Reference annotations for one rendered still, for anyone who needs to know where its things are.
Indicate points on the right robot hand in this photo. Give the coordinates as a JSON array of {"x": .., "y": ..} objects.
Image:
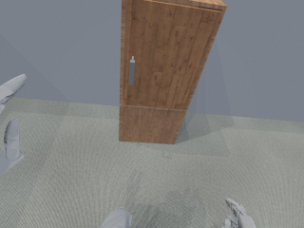
[{"x": 243, "y": 220}]

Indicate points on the left robot thigh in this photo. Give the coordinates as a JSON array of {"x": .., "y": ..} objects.
[{"x": 118, "y": 218}]

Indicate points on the handle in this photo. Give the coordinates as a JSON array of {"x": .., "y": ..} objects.
[{"x": 131, "y": 71}]

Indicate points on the left robot hand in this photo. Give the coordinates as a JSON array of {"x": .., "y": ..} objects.
[{"x": 11, "y": 154}]

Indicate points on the cupboard door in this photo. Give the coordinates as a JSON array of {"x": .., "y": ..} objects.
[{"x": 169, "y": 43}]

